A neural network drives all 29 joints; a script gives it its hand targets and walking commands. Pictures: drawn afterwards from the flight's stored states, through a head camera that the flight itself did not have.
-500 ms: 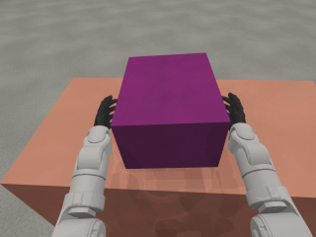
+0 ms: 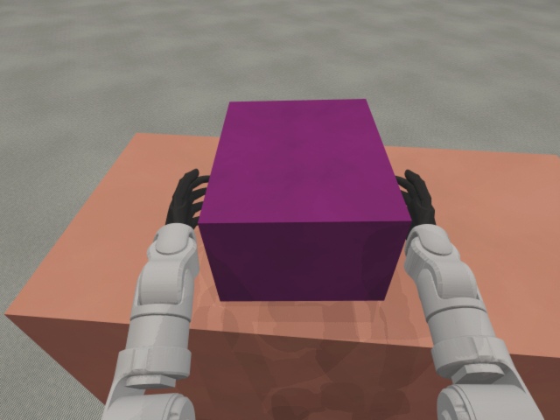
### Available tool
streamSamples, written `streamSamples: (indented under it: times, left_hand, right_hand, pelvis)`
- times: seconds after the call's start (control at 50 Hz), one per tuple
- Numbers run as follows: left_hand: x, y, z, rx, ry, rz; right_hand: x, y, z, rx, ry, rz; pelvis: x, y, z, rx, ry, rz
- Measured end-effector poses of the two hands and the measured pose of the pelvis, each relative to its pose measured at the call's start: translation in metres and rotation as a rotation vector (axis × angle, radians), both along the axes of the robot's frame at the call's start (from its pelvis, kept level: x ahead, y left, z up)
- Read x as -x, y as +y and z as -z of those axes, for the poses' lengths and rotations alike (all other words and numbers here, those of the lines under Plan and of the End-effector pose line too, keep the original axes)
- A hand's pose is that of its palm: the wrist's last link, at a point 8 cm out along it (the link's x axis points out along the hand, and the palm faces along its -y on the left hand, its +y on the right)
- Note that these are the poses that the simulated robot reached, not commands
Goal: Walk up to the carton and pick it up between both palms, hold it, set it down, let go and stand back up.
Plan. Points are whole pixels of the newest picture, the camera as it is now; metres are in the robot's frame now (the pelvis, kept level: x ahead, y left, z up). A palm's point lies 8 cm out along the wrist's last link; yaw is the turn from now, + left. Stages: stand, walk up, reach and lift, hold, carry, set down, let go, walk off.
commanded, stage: reach and lift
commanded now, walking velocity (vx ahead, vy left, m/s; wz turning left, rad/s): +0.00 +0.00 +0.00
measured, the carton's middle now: (299, 191) +0.45 -0.03 +0.11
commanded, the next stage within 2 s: hold in 0.78 s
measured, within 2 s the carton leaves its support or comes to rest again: neither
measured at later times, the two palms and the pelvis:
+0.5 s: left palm (147, 225) +0.34 +0.18 +0.15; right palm (398, 210) +0.35 -0.16 +0.15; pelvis +0.00 +0.00 +0.00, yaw +2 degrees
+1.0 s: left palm (158, 211) +0.34 +0.16 +0.17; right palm (415, 199) +0.35 -0.18 +0.17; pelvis +0.00 -0.01 +0.00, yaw +1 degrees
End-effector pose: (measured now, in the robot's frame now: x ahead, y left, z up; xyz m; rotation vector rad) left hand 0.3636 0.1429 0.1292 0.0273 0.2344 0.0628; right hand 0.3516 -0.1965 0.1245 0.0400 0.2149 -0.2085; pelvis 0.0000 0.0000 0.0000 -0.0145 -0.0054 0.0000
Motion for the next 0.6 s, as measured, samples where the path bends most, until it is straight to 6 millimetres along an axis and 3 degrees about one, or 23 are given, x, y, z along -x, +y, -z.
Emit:
streamSamples:
  times: [0.16,0.44,0.6]
  left_hand:
    - [-0.001,-0.006,-0.011,0.004,-0.018,-0.01]
    - [0.024,0.033,-0.025,0.026,-0.041,-0.075]
    - [0.022,0.036,-0.026,0.016,-0.016,-0.081]
  right_hand:
    - [-0.005,-0.006,-0.012,0.0,-0.019,-0.011]
    - [0.0,0.033,-0.028,-0.011,-0.042,-0.061]
    - [-0.003,0.036,-0.031,0.001,-0.024,-0.065]
  pelvis:
    - [-0.004,-0.006,0.0,0.004,-0.015,0.005]
    - [0.002,-0.004,0.0,0.005,-0.031,-0.036]
    - [0.006,0.001,0.0,0.0,-0.041,-0.037]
